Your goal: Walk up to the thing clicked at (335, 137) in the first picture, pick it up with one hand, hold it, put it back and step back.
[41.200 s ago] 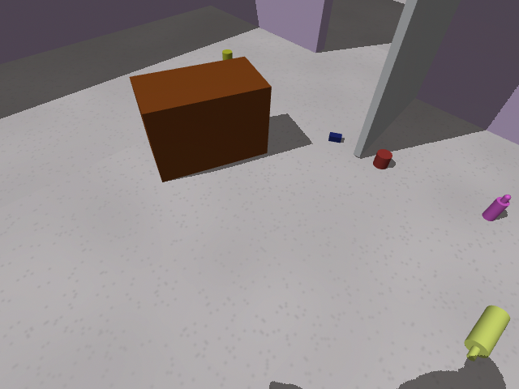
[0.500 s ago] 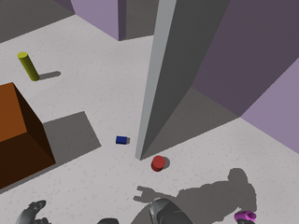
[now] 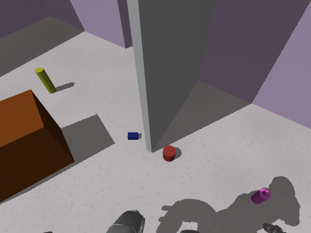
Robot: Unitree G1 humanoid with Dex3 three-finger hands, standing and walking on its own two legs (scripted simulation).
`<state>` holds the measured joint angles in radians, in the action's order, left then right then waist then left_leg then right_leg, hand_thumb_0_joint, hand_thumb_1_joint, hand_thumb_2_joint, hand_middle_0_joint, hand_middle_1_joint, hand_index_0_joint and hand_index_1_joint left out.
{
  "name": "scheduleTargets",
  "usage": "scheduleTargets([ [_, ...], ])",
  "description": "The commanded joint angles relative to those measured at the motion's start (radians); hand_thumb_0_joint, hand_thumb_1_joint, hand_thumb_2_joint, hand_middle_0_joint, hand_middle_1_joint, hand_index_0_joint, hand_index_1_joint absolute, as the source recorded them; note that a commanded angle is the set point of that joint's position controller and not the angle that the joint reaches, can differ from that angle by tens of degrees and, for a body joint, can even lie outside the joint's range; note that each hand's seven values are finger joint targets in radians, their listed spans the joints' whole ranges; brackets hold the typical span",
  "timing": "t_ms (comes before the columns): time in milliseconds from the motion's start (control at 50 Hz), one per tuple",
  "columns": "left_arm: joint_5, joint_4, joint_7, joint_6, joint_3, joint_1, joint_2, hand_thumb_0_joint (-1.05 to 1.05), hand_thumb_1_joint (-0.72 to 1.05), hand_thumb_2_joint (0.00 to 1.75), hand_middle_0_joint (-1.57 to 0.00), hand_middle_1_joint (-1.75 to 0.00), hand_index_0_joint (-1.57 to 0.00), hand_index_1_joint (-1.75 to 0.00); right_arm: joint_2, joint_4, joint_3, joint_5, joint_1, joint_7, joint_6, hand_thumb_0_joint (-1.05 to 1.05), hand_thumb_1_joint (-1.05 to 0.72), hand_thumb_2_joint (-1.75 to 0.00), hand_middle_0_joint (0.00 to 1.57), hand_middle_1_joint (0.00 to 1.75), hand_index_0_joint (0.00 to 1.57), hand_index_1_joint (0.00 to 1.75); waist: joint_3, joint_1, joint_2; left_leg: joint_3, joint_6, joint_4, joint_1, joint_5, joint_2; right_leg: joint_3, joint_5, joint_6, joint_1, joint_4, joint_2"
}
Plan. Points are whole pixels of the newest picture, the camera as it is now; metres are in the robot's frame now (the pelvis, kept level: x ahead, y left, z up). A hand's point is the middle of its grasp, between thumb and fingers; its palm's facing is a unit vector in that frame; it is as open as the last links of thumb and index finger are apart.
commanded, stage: step back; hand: left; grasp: from above
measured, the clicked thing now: (133, 136) +0.83 +0.20 -0.75
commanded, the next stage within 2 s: stand in 1.78 s
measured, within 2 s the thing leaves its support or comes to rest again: neither
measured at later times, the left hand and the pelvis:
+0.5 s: hand out of the picture -0.09 +0.25 -0.16, palm faces +0.08 -0.94 -0.35, open 7.4 cm; pelvis -0.17 -0.03 +0.00, yaw +4 degrees
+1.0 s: hand out of the picture -0.24 +0.23 -0.15, palm faces +0.11 -0.91 -0.41, open 7.4 cm; pelvis -0.28 -0.06 -0.01, yaw +5 degrees
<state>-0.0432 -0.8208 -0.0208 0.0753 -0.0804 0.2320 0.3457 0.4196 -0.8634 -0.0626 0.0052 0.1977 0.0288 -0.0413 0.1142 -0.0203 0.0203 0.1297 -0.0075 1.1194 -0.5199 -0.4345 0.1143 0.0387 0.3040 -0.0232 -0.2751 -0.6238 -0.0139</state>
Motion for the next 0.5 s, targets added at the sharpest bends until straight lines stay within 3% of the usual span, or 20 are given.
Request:
scheduleTargets([
  [0, -0.008, 0.152, 0.029, -0.044, -0.078, -0.13, 0.242, 0.0, 0.9, 0.9, -0.2, -0.3, -0.2, -0.3, 0.167, 0.058, -0.039, 0.005, 0.058, 0.02, 0.034, 0.0, -0.9, -0.9, 0.2, 0.3, 0.2, 0.3, -0.051, 0.011, -0.187, -0.01, -0.017, 0.033, 0.003, -0.007, 0.008, 0.149, -0.094, -0.145, -0.005, 0.248, -0.166],
  [80, -0.007, 0.14, 0.051, -0.041, -0.078, -0.026, 0.239, 0.0, 0.9, 0.9, -0.2, -0.3, -0.2, -0.3, 0.139, 0.091, -0.028, 0.016, 0.008, 0.02, 0.049, 0.0, -0.9, -0.9, 0.2, 0.3, 0.2, 0.3, -0.147, -0.049, -0.234, -0.049, -0.021, -0.224, -0.038, -0.125, -0.06, 0.196, -0.442, -0.209, 0.297, 0.15, -0.258],
  [100, -0.003, 0.139, 0.054, -0.038, -0.076, -0.019, 0.24, 0.0, 0.9, 0.9, -0.2, -0.3, -0.2, -0.3, 0.139, 0.091, -0.029, 0.019, 0.016, 0.02, 0.051, 0.0, -0.9, -0.9, 0.2, 0.3, 0.2, 0.3, -0.17, -0.05, -0.24, -0.06, -0.014, -0.299, -0.009, -0.125, -0.078, 0.196, -0.521, -0.21, 0.319, 0.121, -0.268],
  [120, 0.001, 0.148, 0.056, -0.036, -0.074, -0.039, 0.245, 0.0, 0.9, 0.9, -0.2, -0.3, -0.2, -0.3, 0.135, 0.08, -0.03, 0.019, 0.057, 0.019, 0.053, 0.0, -0.9, -0.9, 0.2, 0.3, 0.2, 0.3, -0.194, -0.033, -0.249, -0.071, -0.001, -0.4, 0.046, -0.097, -0.101, 0.192, -0.566, -0.201, 0.32, 0.086, -0.272],
  [160, 0.017, 0.16, 0.048, -0.023, -0.066, -0.081, 0.245, 0.0, 0.9, 0.9, -0.2, -0.3, -0.2, -0.3, 0.13, 0.044, -0.035, 0.022, 0.125, 0.015, 0.057, 0.0, -0.9, -0.9, 0.2, 0.3, 0.2, 0.3, -0.23, 0.007, -0.182, -0.136, 0.015, -0.646, 0.179, 0.11, -0.082, 0.117, -0.518, -0.15, 0.279, -0.01, -0.218],
  [180, 0.021, 0.171, 0.043, -0.014, -0.057, -0.114, 0.245, 0.0, 0.9, 0.9, -0.2, -0.3, -0.2, -0.3, 0.138, 0.029, -0.043, 0.024, 0.158, 0.014, 0.056, 0.0, -0.9, -0.9, 0.2, 0.3, 0.2, 0.3, -0.22, 0.033, -0.144, -0.146, 0.026, -0.742, 0.272, 0.27, -0.083, 0.098, -0.419, -0.114, 0.175, -0.031, -0.201],
  [200, 0.023, 0.185, 0.037, -0.008, -0.047, -0.108, 0.216, 0.0, 0.9, 0.9, -0.2, -0.3, -0.2, -0.3, 0.178, 0.036, -0.057, 0.031, 0.147, 0.015, 0.054, 0.0, -0.9, -0.9, 0.2, 0.3, 0.2, 0.3, -0.207, 0.024, -0.045, -0.004, 0.059, -0.749, 0.349, 0.322, -0.172, 0.072, -0.25, -0.066, 0.032, -0.079, -0.141],
  [220, 0.031, 0.193, 0.035, -0.009, -0.038, -0.099, 0.181, 0.0, 0.9, 0.9, -0.2, -0.3, -0.2, -0.3, 0.279, 0.052, -0.076, 0.039, 0.111, 0.013, 0.051, 0.0, -0.9, -0.9, 0.2, 0.3, 0.2, 0.3, -0.185, 0.013, 0.192, 0.301, 0.157, -0.765, 0.406, 0.47, -0.393, -0.029, 0.063, -0.007, -0.192, -0.257, 0.014],
  [240, 0.026, 0.196, 0.046, -0.008, -0.064, -0.169, 0.229, 0.0, 0.9, 0.9, -0.2, -0.3, -0.2, -0.3, 0.359, 0.08, -0.086, 0.038, 0.057, 0.01, 0.045, 0.0, -0.9, -0.9, 0.2, 0.3, 0.2, 0.3, -0.137, 0.062, 0.216, 0.425, 0.317, -0.792, 0.204, 0.489, -0.537, 0.054, 0.342, 0.016, -0.174, -0.449, 0.067],
  [260, 0.019, 0.183, 0.049, -0.005, -0.073, -0.178, 0.263, 0.0, 0.9, 0.9, -0.2, -0.3, -0.2, -0.3, 0.356, 0.1, -0.09, 0.039, -0.022, 0.022, 0.055, 0.0, -0.9, -0.9, 0.2, 0.3, 0.2, 0.3, -0.073, 0.045, 0.204, 0.478, 0.357, -0.817, 0.067, 0.467, -0.595, 0.156, 0.352, 0.014, -0.133, -0.615, 0.033],
  [280, 0.019, 0.153, 0.044, -0.001, -0.076, -0.161, 0.265, 0.0, 0.9, 0.9, -0.2, -0.3, -0.2, -0.3, 0.299, 0.095, -0.074, 0.044, -0.045, 0.024, 0.057, 0.0, -0.9, -0.9, 0.2, 0.3, 0.2, 0.3, -0.057, 0.029, 0.106, 0.33, 0.321, -0.784, 0.055, 0.483, -0.51, 0.174, 0.301, 0.011, -0.122, -0.668, 0.074],
  [320, 0.037, 0.114, 0.038, 0.002, -0.068, -0.075, 0.222, 0.0, 0.9, 0.9, -0.2, -0.3, -0.2, -0.3, 0.214, 0.108, -0.044, 0.047, -0.099, 0.025, 0.058, 0.0, -0.9, -0.9, 0.2, 0.3, 0.2, 0.3, -0.062, -0.03, 0.058, 0.107, 0.223, -0.718, 0.179, 0.605, -0.359, 0.186, 0.196, 0.005, -0.204, -0.725, 0.114],
  [360, 0.029, 0.096, 0.034, -0.001, -0.072, -0.045, 0.229, 0.0, 0.9, 0.9, -0.2, -0.3, -0.2, -0.3, 0.205, 0.101, -0.046, 0.037, -0.069, 0.02, 0.056, 0.0, -0.9, -0.9, 0.2, 0.3, 0.2, 0.3, -0.082, -0.013, 0.063, 0.093, 0.22, -0.704, 0.229, 0.552, -0.345, 0.148, 0.177, 0.024, -0.216, -0.723, 0.126],
  [420, 0.022, 0.101, 0.036, -0.02, -0.058, -0.057, 0.206, 0.0, 0.9, 0.9, -0.2, -0.3, -0.2, -0.3, 0.191, 0.097, -0.047, 0.032, -0.02, 0.016, 0.044, 0.0, -0.9, -0.9, 0.2, 0.3, 0.2, 0.3, -0.114, 0.032, 0.116, 0.08, 0.24, -0.666, 0.417, 0.539, -0.335, 0.102, 0.199, 0.064, -0.255, -0.494, 0.087],
  [480, 0.025, 0.083, 0.034, -0.037, -0.04, -0.043, 0.203, 0.0, 0.9, 0.9, -0.2, -0.3, -0.2, -0.3, 0.216, 0.103, -0.055, 0.036, -0.015, 0.008, 0.033, 0.0, -0.9, -0.9, 0.2, 0.3, 0.2, 0.3, -0.185, 0.052, 0.205, 0.064, 0.25, -0.638, 0.482, 0.521, -0.358, 0.038, 0.216, 0.064, -0.167, -0.222, 0.027],
])
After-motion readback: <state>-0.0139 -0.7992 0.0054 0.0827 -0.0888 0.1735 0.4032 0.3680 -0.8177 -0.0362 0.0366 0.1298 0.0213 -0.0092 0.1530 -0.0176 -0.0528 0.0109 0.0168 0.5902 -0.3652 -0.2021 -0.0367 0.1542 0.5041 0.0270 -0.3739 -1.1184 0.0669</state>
